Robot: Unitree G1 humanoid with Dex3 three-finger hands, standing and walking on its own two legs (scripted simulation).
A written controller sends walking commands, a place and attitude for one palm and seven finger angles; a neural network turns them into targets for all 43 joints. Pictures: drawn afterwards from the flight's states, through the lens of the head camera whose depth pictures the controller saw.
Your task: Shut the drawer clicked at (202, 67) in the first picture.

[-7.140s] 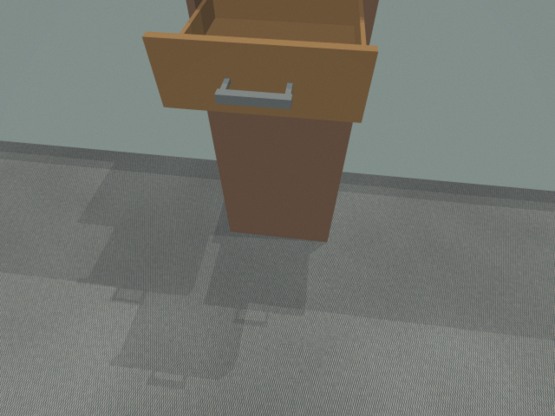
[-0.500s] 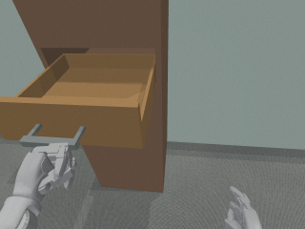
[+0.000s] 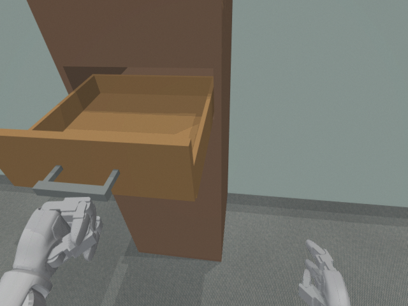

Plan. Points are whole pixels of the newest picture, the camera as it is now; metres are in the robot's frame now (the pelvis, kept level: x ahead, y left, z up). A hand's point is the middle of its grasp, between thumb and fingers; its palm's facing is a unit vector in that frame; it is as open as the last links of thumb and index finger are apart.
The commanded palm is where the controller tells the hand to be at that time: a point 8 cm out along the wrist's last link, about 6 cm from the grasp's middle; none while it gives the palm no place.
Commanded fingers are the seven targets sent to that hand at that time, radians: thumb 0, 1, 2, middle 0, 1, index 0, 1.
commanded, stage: push the drawer shut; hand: left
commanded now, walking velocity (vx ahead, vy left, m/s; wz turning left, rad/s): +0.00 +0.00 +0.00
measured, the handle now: (78, 181) +0.26 +0.25 +0.17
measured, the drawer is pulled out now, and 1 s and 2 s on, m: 0.29 0.18 0.08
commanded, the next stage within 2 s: none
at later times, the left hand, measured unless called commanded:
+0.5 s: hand (103, 205) +0.22 +0.19 +0.16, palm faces +0.01 -1.00 -0.09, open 3.1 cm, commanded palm +0.22 +0.24 +0.17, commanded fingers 0.00 0.90 0.90 -1.40 -1.60 -1.40 -1.60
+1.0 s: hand (120, 172) +0.30 +0.19 +0.16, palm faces +0.00 -1.00 -0.06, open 3.1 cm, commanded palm +0.28 +0.24 +0.17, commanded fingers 0.00 0.90 0.90 -1.40 -1.60 -1.40 -1.60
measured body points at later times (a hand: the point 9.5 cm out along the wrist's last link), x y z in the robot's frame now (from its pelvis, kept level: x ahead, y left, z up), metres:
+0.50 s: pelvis -0.02 +0.01 +0.00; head -0.05 -0.02 +0.45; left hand +0.22 +0.25 +0.17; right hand +0.16 -0.21 -0.07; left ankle +0.01 +0.14 -0.72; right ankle -0.04 -0.10 -0.72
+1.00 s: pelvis -0.01 +0.01 +0.01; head -0.03 -0.01 +0.46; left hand +0.29 +0.25 +0.17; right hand +0.16 -0.22 -0.07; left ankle +0.01 +0.14 -0.72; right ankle -0.04 -0.10 -0.72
